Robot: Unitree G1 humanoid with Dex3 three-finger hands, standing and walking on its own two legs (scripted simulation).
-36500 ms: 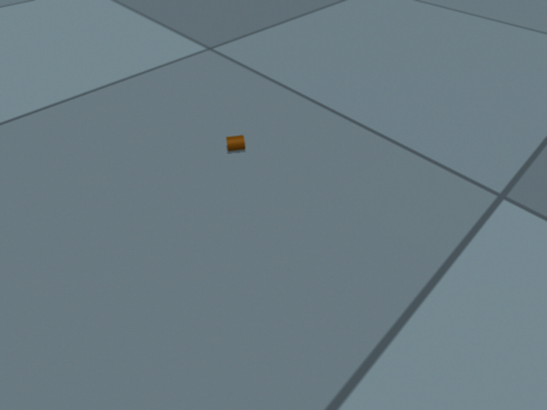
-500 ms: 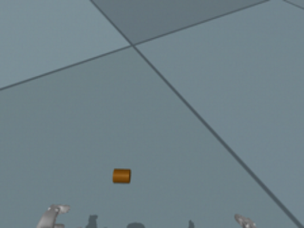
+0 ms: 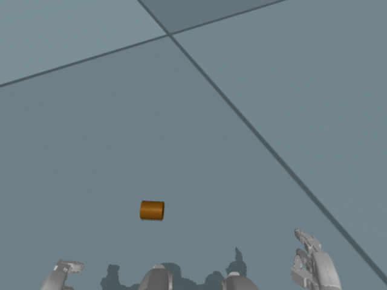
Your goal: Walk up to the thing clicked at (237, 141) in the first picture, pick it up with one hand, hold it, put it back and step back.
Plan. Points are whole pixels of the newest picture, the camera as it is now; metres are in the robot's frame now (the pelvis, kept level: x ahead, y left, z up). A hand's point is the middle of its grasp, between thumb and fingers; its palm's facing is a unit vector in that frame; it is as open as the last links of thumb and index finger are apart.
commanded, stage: rise first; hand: left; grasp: from above
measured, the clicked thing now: (152, 210) +0.48 +0.19 -0.65
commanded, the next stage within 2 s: none
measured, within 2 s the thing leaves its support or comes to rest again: neither
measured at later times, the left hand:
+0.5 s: hand (101, 263) +0.22 +0.26 -0.28, palm faces -0.42 -0.57 -0.70, open 14.1 cm
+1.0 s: hand (124, 225) +0.35 +0.25 -0.42, palm faces -0.47 -0.13 -0.87, open 13.8 cm
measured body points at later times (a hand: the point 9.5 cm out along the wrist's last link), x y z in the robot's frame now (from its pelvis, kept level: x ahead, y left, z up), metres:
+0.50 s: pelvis -0.05 -0.01 -0.14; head +0.11 +0.01 +0.28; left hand +0.24 +0.29 -0.23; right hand +0.13 -0.27 -0.24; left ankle +0.02 +0.11 -0.66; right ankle -0.02 -0.13 -0.66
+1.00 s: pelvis -0.10 -0.01 -0.28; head +0.12 +0.02 +0.11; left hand +0.37 +0.26 -0.37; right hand -0.05 -0.29 -0.40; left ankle +0.01 +0.11 -0.66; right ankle -0.02 -0.13 -0.66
